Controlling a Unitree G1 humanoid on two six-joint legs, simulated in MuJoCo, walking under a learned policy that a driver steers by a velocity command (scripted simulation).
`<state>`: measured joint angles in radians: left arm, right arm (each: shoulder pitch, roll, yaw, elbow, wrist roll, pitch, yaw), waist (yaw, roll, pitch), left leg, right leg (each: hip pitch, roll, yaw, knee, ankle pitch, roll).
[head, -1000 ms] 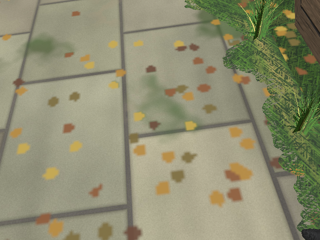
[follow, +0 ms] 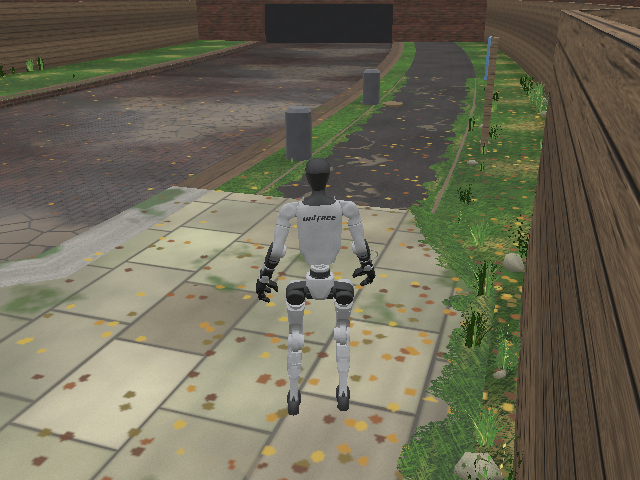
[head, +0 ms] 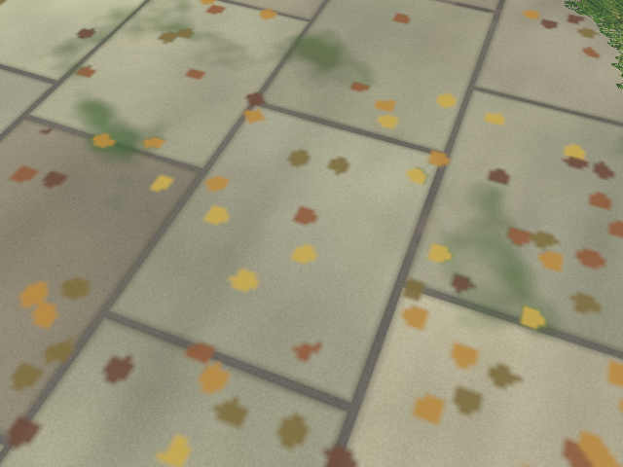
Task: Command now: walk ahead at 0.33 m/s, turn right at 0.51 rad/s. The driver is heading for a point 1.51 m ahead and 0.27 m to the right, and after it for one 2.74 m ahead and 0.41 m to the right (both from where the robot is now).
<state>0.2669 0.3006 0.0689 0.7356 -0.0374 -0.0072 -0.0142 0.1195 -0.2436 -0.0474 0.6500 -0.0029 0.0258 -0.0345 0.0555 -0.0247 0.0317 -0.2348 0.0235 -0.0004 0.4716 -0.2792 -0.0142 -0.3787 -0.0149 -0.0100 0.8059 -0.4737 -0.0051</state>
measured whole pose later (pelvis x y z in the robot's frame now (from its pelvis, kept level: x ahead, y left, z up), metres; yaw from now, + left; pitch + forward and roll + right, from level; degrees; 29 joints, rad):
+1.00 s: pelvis +0.59 -0.32 -0.02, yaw -6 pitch -2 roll +1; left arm 0.11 0.21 -0.03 0.70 0.07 -0.10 0.00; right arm 0.45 -0.32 -0.07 0.92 -0.02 -0.01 0.01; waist -0.08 0.01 0.04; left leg -0.30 -0.24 0.04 0.60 -0.26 0.21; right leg -0.44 0.01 0.11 1.46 -0.33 0.01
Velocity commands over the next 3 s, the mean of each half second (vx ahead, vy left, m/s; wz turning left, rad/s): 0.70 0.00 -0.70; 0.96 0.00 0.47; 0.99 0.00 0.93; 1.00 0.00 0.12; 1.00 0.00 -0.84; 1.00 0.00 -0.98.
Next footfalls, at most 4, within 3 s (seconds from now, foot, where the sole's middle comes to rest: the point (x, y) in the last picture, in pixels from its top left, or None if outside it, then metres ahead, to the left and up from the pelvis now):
0.38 right None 0.23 -0.23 -0.77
0.86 left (483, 389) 0.65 -0.33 -0.77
1.28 right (547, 252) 1.05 -0.55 -0.77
1.72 left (408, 167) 1.34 -0.20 -0.78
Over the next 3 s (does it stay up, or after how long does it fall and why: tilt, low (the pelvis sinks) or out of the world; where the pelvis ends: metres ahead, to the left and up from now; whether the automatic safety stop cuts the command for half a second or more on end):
stays up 2.32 -0.10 -0.03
